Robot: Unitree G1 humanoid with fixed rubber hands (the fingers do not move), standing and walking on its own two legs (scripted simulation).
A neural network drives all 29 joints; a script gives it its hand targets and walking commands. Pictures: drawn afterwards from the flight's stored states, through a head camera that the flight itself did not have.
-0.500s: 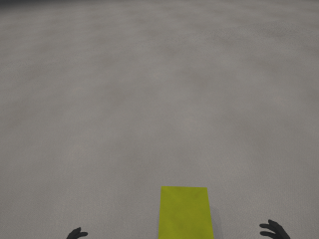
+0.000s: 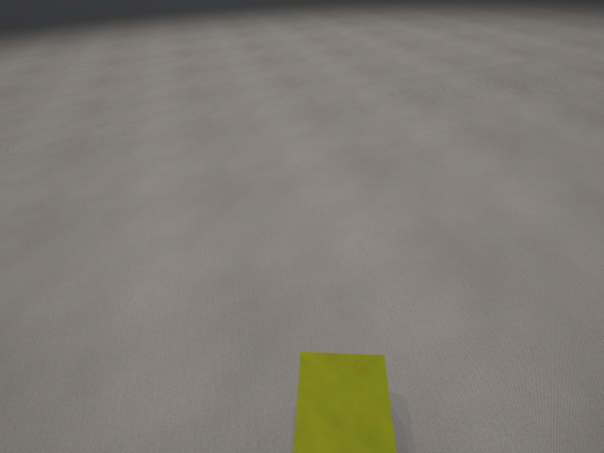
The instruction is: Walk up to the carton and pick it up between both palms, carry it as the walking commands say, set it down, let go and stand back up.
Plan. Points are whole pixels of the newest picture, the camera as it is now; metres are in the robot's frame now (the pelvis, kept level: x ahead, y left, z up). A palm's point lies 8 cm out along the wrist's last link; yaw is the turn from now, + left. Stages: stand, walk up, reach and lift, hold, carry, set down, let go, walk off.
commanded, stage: stand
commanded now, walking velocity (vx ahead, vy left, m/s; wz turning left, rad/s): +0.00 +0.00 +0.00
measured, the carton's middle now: (342, 415) +0.51 -0.07 -0.67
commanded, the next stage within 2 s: none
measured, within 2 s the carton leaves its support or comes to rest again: neither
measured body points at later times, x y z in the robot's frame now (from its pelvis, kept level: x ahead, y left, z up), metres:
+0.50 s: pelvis -0.05 -0.02 +0.00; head -0.10 -0.02 +0.45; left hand +0.00 +0.27 -0.13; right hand -0.02 -0.31 -0.13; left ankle -0.02 +0.11 -0.73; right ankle +0.03 -0.13 -0.73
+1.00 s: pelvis -0.04 -0.01 +0.00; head -0.08 -0.01 +0.45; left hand +0.02 +0.27 -0.13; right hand +0.00 -0.30 -0.12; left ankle -0.02 +0.11 -0.73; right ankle +0.03 -0.13 -0.73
